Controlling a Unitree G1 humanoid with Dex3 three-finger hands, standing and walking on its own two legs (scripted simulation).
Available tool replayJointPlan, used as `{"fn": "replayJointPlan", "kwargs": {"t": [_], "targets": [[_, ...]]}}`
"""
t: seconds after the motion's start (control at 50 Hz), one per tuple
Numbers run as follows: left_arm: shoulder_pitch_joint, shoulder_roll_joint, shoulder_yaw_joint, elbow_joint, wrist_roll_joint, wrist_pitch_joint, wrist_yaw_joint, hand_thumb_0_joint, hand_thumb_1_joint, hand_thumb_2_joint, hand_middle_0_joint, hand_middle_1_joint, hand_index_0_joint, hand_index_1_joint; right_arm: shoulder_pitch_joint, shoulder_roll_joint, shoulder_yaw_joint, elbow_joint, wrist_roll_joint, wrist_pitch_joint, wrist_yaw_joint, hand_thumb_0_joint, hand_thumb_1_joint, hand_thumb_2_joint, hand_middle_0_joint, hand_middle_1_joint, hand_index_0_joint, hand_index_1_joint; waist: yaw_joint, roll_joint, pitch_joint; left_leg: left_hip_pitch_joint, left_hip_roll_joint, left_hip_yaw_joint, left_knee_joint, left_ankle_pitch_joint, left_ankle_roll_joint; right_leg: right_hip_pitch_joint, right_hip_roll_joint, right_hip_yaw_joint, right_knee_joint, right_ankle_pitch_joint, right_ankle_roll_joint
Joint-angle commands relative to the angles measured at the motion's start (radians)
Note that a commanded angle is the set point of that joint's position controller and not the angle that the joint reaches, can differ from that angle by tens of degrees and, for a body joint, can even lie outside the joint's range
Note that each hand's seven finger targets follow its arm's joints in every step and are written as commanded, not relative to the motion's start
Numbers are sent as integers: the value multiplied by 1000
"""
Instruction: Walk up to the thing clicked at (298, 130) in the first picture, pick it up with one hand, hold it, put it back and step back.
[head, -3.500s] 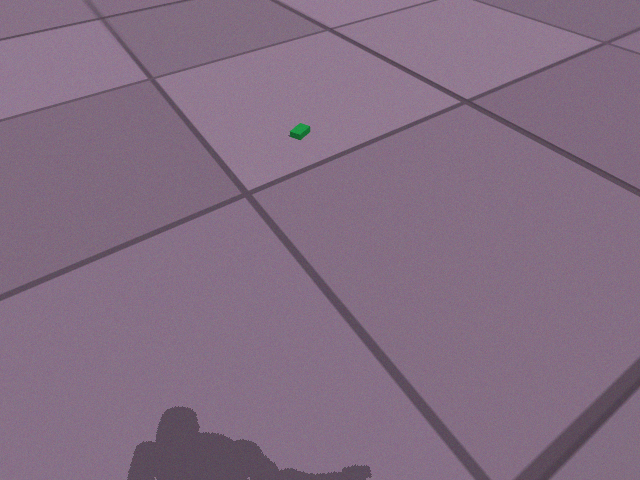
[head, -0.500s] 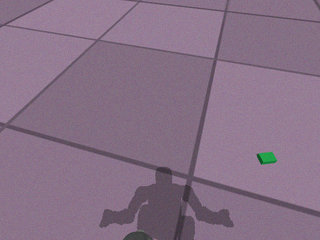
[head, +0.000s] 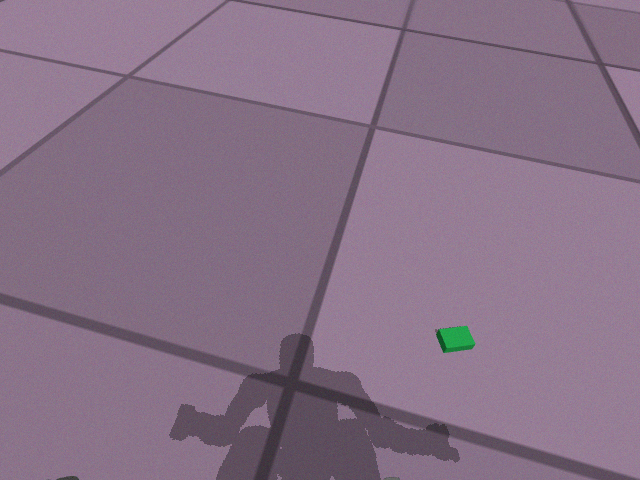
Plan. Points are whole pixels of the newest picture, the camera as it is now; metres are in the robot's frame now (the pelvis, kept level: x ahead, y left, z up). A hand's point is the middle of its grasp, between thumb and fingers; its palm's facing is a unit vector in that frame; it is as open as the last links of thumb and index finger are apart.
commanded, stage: walk up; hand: left
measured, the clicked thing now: (455, 339) +0.68 -0.52 -0.72
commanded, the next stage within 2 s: none
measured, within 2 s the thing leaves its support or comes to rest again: neither
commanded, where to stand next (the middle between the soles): +0.33 -0.78 m, yaw +7 degrees
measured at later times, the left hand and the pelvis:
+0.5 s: hand out of the picture +0.13 +0.07 -0.15, palm faces -0.01 -0.96 -0.27, open 7.4 cm; pelvis +0.08 -0.18 +0.01, yaw +3 degrees
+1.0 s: hand out of the picture +0.15 -0.14 -0.12, palm faces +0.06 -0.93 -0.37, open 7.4 cm; pelvis +0.14 -0.43 +0.02, yaw +3 degrees
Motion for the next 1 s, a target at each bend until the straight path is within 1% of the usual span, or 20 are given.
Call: {"fn": "replayJointPlan", "kwargs": {"t": [0.0, 0.02, 0.04, 0.06, 0.12, 0.2, 0.24, 0.3, 0.34, 0.36, 0.4, 0.48, 0.66, 0.74, 0.76, 0.78, 0.8, 0.82, 0.88, 0.98], "targets": [[328, 209, 84, 41, 31, -42, 39, 0, 900, 900, -200, -300, -200, -300, -112, -179, -58, -68, 0, 9, -35, 0, -900, -900, 200, 300, 200, 300, 235, -106, -98, -384, -112, 169, 371, -166, 106, 445, 83, -71, -340, -73, -25], [278, 273, 82, -2, 40, -53, 50, 0, 900, 900, -200, -300, -200, -300, -70, -88, -24, -74, 17, 15, -43, 0, -900, -900, 200, 300, 200, 300, 215, -279, -31, -584, -216, 107, 582, -305, 67, 367, -95, 307, -479, -161, -74], [118, 332, 84, -61, 24, -62, 62, 0, 900, 900, -200, -300, -200, -300, -57, -157, -55, -78, 25, 19, -63, 0, -900, -900, 200, 300, 200, 300, 134, -277, -13, -549, -174, 33, 625, -251, 60, 315, -185, 522, -647, -227, -161], [50, 337, 89, -79, 2, -64, 69, 0, 900, 900, -200, -300, -200, -300, -75, -208, -70, -55, 27, 17, -66, 0, -900, -900, 200, 300, 200, 300, 103, -235, 22, -483, -116, 3, 601, -199, 66, 230, -210, 564, -695, -322, -179], [12, 214, 48, -62, 9, -74, 77, 0, 900, 900, -200, -300, -200, -300, -5, -220, -59, 37, 54, 0, -48, 0, -900, -900, 200, 300, 200, 300, 53, -133, 33, -384, -102, 33, 441, -97, 70, 254, -80, 206, -439, 120, -200], [55, 119, 14, -81, 16, -84, 78, 0, 900, 900, -200, -300, -200, -300, 27, -164, -35, 44, 39, -19, -32, 0, -900, -900, 200, 300, 200, 300, 74, -85, 2, -282, -154, 114, 205, -88, 73, 324, -67, 129, -377, 482, -280], [47, 112, 4, -101, 22, -83, 76, 0, 900, 900, -200, -300, -200, -300, 31, -156, -35, 30, 43, -18, -31, 0, -900, -900, 200, 300, 200, 300, 73, -73, -22, -192, -162, 120, 125, -39, 82, 302, -84, 123, -386, 512, -268], [-56, 108, -9, -160, 18, -67, 71, 0, 900, 900, -200, -300, -200, -300, 187, -147, -45, 59, 53, -21, -35, 0, -900, -900, 200, 300, 200, 300, -15, 9, -87, 167, -181, 139, -111, 237, 79, 128, -46, 38, -285, 387, -213], [-7, 43, -30, -181, 7, -64, 70, 0, 900, 900, -200, -300, -200, -300, 271, -236, -86, 62, 32, -17, -60, 0, -900, -900, 200, 300, 200, 300, -67, 228, -140, 442, -25, -117, -266, 243, 114, -90, 72, -57, 21, 208, -89], [75, 25, -29, -169, 13, -55, 74, 0, 900, 900, -200, -300, -200, -300, 229, -300, -102, 22, 17, -14, -70, 0, -900, -900, 200, 300, 200, 300, -33, 321, -172, 530, 222, -524, -329, 148, 211, -271, 157, -12, 208, -149, -14], [130, 176, 9, -129, 33, -23, 82, 0, 900, 900, -200, -300, -200, -300, 94, -335, -111, -32, 54, -8, -80, 0, -900, -900, 200, 300, 200, 300, 1, 137, -124, 328, 387, -673, -409, -29, 358, -248, 106, 112, 459, -177, 16], [81, 171, 32, -91, 33, -19, 62, 0, 900, 900, -200, -300, -200, -300, 10, -244, -82, -35, 30, -21, -63, 0, -900, -900, 200, 300, 200, 300, 37, 125, 26, 6, 164, -274, -395, -89, 237, -117, 84, 108, 388, -40, -4], [30, 136, 32, -91, 17, 0, 18, 0, 900, 900, -200, -300, -200, -300, -22, -375, -125, -35, -2, -25, -38, 0, -900, -900, 200, 300, 200, 300, 20, 373, 2, -54, 122, -120, -341, -271, 227, -63, 30, -26, 111, -87, 13], [275, 143, 61, 18, 15, -12, 29, 0, 900, 900, -200, -300, -200, -300, -135, -314, -101, -35, -13, 10, -38, 0, -900, -900, 200, 300, 200, 300, 168, 193, -87, -262, -3, 84, -30, -270, 130, 329, 131, -158, -180, -8, -6], [366, 196, 78, 49, 33, -19, 39, 0, 900, 900, -200, -300, -200, -300, -119, -210, -72, -33, -9, 23, -43, 0, -900, -900, 200, 300, 200, 300, 230, -58, -85, -406, -87, 186, 282, -310, 88, 418, 110, -88, -276, -64, -22], [340, 267, 80, 12, 49, -30, 52, 0, 900, 900, -200, -300, -200, -300, -110, -114, -37, -48, 6, 32, -48, 0, -900, -900, 200, 300, 200, 300, 238, -280, -5, -592, -207, 145, 574, -350, 53, 285, -50, 295, -456, -279, -74], [157, 321, 79, -58, 39, -36, 64, 0, 900, 900, -200, -300, -200, -300, -92, -157, -66, -60, 24, 37, -66, 0, -900, -900, 200, 300, 200, 300, 142, -230, 40, -533, -200, 12, 598, -247, 43, 176, -143, 502, -655, -363, -146], [45, 341, 83, -86, 18, -42, 72, 0, 900, 900, -200, -300, -200, -300, -78, -212, -80, -37, 23, 34, -70, 0, -900, -900, 200, 300, 200, 300, 89, -172, 67, -471, -146, 0, 580, -179, 52, 123, -185, 546, -699, -468, -175], [8, 237, 49, -74, 26, -49, 81, 0, 900, 900, -200, -300, -200, -300, -18, -240, -75, 59, 53, 28, -60, 0, -900, -900, 200, 300, 200, 300, 51, -104, 84, -362, -126, 1, 494, -91, 56, 108, -56, 257, -502, -183, -164], [29, 144, 17, -95, 29, -58, 81, 0, 900, 900, -200, -300, -200, -300, 63, -189, -53, 76, 35, 2, -44, 0, -900, -900, 200, 300, 200, 300, 56, -100, 40, -220, -152, 89, 198, -98, 71, 233, -75, 202, -441, 144, -269]]}}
